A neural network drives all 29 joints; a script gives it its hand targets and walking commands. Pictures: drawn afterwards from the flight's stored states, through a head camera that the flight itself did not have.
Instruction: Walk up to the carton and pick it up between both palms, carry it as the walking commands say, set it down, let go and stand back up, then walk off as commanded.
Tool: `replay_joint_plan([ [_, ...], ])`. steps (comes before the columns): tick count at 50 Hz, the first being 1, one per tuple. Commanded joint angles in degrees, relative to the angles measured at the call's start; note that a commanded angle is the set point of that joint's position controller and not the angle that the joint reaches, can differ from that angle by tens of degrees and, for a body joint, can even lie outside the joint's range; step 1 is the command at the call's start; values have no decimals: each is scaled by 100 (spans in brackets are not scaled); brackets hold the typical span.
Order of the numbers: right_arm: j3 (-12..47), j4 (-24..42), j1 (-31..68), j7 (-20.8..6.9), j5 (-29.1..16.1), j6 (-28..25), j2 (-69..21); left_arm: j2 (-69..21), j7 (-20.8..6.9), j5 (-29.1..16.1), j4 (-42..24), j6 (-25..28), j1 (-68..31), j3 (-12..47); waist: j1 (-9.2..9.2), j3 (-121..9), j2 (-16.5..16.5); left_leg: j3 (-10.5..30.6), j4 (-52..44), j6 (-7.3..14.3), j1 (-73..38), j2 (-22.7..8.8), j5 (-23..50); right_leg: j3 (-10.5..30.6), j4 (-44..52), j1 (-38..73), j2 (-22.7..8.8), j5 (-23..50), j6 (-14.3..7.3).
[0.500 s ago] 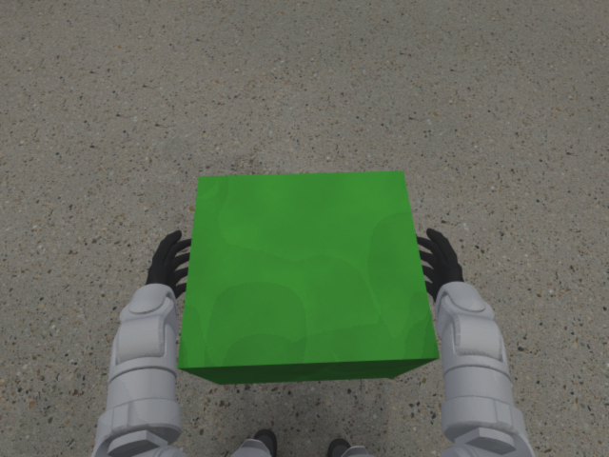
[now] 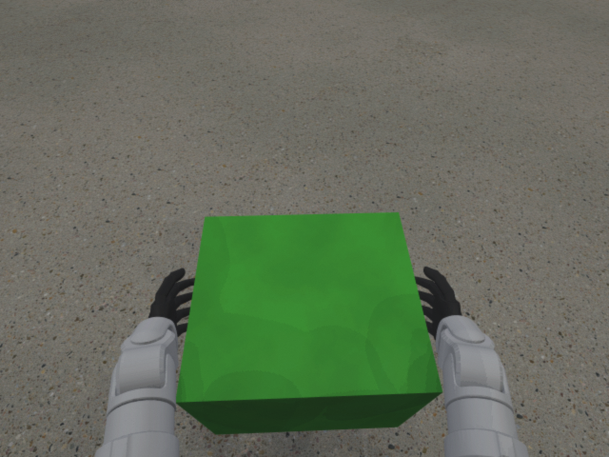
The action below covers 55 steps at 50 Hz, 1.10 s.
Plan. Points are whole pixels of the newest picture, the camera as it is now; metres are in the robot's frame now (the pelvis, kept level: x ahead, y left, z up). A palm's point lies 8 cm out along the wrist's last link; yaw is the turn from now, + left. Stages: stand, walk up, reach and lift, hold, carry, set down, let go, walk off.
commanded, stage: reach and lift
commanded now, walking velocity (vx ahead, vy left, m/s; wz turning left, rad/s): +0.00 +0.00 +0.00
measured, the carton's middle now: (305, 326) +0.34 +0.01 -0.06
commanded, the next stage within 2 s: hold in 1.32 s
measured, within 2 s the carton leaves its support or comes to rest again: neither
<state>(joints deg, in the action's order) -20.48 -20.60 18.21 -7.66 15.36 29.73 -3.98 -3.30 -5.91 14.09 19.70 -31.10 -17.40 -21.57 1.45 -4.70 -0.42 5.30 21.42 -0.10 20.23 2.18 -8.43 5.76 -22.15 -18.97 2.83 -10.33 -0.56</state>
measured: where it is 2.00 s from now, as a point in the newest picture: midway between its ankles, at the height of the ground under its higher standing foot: outside the picture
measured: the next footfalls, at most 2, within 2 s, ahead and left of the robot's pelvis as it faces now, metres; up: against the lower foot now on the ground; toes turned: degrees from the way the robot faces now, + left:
none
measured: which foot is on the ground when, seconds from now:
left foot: down 0.00-1.00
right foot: down 0.00-1.00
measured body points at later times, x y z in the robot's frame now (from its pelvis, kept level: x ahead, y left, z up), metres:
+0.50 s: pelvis +0.01 +0.00 +0.01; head -0.03 +0.00 +0.46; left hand +0.30 +0.20 +0.05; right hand +0.31 -0.19 +0.05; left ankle +0.02 +0.12 -0.74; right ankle +0.00 -0.11 -0.74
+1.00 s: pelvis +0.02 +0.00 +0.01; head -0.02 +0.00 +0.46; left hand +0.30 +0.20 +0.04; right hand +0.31 -0.19 +0.05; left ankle +0.02 +0.12 -0.74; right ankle +0.00 -0.11 -0.74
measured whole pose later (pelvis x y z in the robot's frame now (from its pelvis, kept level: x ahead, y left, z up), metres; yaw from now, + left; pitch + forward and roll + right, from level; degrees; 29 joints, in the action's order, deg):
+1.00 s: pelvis +0.02 +0.00 +0.01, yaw +0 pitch -5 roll +0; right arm -16.0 -10.1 12.0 -7.8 13.7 40.1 -3.5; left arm -3.3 -6.4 14.3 8.8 -41.4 -11.2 -16.8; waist -0.1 0.1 -0.6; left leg 5.4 13.2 0.3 0.9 2.0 -7.4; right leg 5.7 -13.4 0.6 2.2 -9.0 -0.8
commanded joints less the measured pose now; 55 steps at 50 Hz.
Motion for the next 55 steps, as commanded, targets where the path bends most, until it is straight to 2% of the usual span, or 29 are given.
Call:
replay_joint_plan([
  [1,3181,35,2687,-1302,-1100,26,-4638,-4737,-1399,-1237,-200,9,-2803,3342,26,-1892,83,-253,-191,-49,-1513,226,1122,-212,330,812,198,1015,-13],
  [11,3406,472,2576,-1247,-1254,418,-4674,-4728,-1332,-1380,-574,-413,-2693,3534,7,-1405,48,-227,-567,-45,-2080,215,1207,-181,695,1306,201,1109,1],
  [21,3592,859,2451,-1179,-1419,824,-4646,-4611,-1289,-1416,-925,-799,-2596,3663,-41,-866,42,-210,-820,-32,-2341,223,979,-151,956,1690,156,1023,24],
  [33,3595,1025,2510,-1170,-1450,931,-4590,-4538,-1287,-1369,-1157,-878,-2596,3635,-111,-644,14,-233,-824,-38,-2293,246,649,-125,982,1825,98,852,39],
  [55,3788,1567,1905,-1062,-1481,889,-4256,-4403,-1138,-1388,-1659,-859,-1966,3972,-178,-823,81,-104,-828,-125,-2515,226,1532,-161,969,2052,188,1646,47],
])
